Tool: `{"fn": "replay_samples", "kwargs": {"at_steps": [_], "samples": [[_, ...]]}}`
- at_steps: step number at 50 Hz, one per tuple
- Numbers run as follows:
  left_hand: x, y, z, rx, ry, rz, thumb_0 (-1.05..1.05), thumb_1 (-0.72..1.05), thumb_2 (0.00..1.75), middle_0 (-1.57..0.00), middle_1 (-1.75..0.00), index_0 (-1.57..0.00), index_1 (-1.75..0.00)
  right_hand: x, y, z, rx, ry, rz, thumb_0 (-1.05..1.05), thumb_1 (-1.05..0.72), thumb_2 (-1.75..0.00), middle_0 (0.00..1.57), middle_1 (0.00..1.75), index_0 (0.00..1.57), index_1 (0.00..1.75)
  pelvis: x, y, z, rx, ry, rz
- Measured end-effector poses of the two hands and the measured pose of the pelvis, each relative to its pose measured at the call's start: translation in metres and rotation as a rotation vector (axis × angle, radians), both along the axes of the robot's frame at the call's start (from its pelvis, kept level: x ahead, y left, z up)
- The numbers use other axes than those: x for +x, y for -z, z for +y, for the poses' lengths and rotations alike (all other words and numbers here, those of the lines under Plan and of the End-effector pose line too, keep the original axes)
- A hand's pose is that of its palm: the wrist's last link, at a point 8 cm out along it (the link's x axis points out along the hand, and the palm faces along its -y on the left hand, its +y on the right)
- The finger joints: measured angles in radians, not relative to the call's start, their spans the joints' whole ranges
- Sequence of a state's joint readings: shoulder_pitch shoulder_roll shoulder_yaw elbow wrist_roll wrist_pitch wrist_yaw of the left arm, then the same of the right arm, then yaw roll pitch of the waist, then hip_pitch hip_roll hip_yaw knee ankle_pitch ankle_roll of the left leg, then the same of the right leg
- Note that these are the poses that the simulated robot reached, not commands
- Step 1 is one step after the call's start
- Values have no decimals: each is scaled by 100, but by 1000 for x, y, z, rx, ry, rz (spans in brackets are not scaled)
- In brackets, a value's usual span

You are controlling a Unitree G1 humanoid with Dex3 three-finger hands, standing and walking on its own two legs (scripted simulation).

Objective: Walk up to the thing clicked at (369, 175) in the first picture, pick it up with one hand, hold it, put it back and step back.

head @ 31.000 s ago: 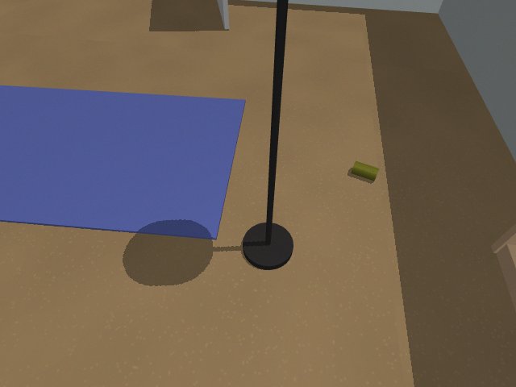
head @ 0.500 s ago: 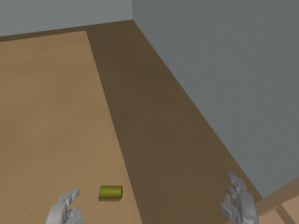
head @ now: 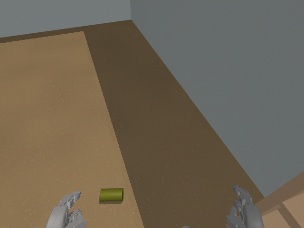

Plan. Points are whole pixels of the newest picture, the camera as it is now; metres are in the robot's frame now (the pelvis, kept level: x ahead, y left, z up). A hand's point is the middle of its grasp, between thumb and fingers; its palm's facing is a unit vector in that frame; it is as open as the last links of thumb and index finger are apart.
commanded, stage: home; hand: left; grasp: from above
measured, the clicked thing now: (112, 194) +0.44 +0.23 -0.68
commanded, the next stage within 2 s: stand in 1.24 s
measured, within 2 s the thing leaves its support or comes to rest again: neither
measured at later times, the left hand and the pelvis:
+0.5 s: hand (83, 223) +0.16 +0.18 -0.04, palm faces +0.06 -0.98 -0.19, open 7.4 cm; pelvis +0.00 +0.00 +0.00, yaw +0 degrees
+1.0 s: hand (82, 221) +0.17 +0.18 -0.04, palm faces +0.05 -0.98 -0.19, open 7.4 cm; pelvis +0.01 +0.00 +0.00, yaw +0 degrees
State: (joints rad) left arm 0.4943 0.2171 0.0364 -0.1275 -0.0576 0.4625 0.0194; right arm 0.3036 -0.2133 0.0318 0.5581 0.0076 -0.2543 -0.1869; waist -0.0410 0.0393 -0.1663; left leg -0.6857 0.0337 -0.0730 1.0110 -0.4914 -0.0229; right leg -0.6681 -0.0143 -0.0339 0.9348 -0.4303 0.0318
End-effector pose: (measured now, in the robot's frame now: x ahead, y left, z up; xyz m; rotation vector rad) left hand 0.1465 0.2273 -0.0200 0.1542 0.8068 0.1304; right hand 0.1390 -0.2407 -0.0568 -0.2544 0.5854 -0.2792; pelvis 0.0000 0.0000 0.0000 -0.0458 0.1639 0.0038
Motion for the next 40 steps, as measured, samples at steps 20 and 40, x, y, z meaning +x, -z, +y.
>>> {"fn": "replay_samples", "kwargs": {"at_steps": [20, 40], "samples": [[-1, -1, 0, 1, 0, -4, 1, 91, 90, -20, -30, -20, -30, 8, -2, 0, -4, -12, -25, 1, -90, -90, 21, 30, 21, 30, 0, 1, -1, -1, -2, 1], [3, -1, 3, 6, 3, -7, 1, 91, 90, -20, -30, -20, -30, 10, -1, 2, -5, -9, -13, 1, -90, -90, 21, 30, 21, 30, 4, 2, 1, -3, -1, 7]]}}
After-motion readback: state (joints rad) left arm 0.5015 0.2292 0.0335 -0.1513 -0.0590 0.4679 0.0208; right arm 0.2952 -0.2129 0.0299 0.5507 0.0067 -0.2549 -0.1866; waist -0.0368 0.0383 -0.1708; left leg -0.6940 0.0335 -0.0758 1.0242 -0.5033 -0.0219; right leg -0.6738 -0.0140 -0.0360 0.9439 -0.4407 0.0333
